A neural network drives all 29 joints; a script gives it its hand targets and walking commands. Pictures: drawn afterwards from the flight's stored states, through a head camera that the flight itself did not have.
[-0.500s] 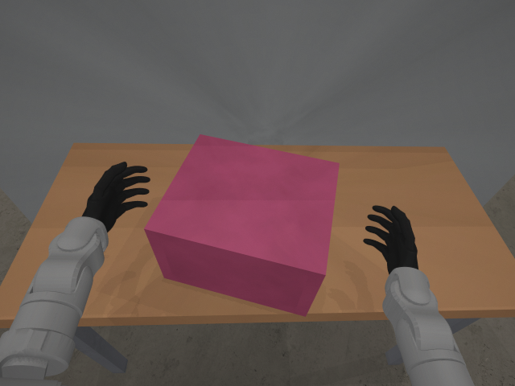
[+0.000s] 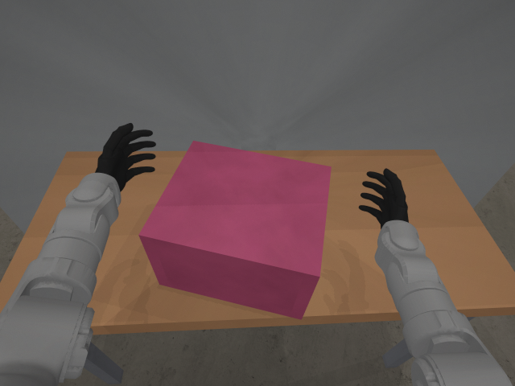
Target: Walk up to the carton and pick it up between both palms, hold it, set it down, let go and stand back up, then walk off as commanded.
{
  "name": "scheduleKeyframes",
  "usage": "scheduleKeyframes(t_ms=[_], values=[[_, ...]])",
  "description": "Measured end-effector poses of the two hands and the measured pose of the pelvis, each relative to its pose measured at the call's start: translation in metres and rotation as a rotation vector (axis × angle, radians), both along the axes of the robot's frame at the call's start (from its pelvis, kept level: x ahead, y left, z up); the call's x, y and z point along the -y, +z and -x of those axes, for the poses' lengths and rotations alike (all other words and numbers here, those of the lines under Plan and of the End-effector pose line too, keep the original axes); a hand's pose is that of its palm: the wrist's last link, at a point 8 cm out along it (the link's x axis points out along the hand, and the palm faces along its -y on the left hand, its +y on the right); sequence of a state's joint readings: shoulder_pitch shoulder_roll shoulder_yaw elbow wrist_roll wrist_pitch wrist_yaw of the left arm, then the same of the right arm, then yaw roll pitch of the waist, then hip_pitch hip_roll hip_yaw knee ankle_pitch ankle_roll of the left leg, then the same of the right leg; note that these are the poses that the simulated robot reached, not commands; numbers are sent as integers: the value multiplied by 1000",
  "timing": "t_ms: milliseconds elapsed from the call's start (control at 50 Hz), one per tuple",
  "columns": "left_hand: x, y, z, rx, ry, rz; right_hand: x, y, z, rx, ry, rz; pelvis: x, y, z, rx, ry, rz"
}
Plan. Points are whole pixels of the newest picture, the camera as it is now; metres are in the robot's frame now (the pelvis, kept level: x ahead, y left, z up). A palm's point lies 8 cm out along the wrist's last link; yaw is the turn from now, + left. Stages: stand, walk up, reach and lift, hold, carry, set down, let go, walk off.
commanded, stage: reach and lift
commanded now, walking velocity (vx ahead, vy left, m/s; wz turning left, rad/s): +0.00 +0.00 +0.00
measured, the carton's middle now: (244, 226) +0.43 +0.03 -0.04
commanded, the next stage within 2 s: none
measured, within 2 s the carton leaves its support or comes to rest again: neither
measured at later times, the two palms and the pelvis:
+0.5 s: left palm (127, 183) +0.43 +0.23 +0.08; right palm (388, 218) +0.39 -0.22 +0.05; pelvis +0.00 +0.00 +0.00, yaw +1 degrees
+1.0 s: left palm (130, 204) +0.43 +0.24 +0.02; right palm (370, 241) +0.38 -0.20 -0.01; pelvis -0.01 +0.01 -0.03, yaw +1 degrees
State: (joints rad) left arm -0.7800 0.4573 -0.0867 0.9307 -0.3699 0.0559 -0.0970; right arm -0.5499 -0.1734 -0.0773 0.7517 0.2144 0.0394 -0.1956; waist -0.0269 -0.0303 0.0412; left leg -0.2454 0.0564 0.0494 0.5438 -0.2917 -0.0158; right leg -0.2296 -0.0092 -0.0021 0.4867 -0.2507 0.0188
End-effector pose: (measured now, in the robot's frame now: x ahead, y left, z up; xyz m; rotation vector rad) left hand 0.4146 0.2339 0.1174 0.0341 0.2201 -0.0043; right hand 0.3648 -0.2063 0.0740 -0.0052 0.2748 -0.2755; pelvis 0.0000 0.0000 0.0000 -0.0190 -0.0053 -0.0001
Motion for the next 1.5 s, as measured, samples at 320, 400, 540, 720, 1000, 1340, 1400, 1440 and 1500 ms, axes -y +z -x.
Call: scheduleKeyframes(t_ms=[320, 400, 540, 720, 1000, 1340, 1400, 1440, 1500], values=[[7, -1, -21, -35, 13, -35, 9, 6, -25, -31, -47, -40, 2, 0, -4, -57, 4, 0], [4, -18, -18, -52, 27, -46, 10, -8, -23, -52, -50, -39, 3, 0, -3, -92, 8, 1], [8, -52, -15, -68, 21, -44, 10, -34, -23, -72, -51, -22, 3, -4, -1, -191, 19, 8], [-2, -82, -17, -58, 41, -70, 6, -75, -14, -103, -53, -9, -5, -14, 2, -314, 24, 25], [-3, -96, -17, -37, 34, -91, -5, -86, -13, -62, -44, -13, -14, -26, 11, -390, 19, 42], [22, -100, -17, -41, -42, -134, -14, -79, -23, -56, 9, 25, -13, -28, 14, -394, 25, 45], [29, -99, -18, -31, -52, -122, -18, -79, -23, -57, 23, 31, -13, -28, 13, -394, 25, 45], [32, -98, -19, -29, -56, -121, -21, -79, -24, -58, 33, 32, -13, -28, 13, -395, 25, 45], [34, -98, -20, -27, -55, -118, -23, -79, -25, -60, 25, 36, -13, -28, 13, -395, 25, 46]])
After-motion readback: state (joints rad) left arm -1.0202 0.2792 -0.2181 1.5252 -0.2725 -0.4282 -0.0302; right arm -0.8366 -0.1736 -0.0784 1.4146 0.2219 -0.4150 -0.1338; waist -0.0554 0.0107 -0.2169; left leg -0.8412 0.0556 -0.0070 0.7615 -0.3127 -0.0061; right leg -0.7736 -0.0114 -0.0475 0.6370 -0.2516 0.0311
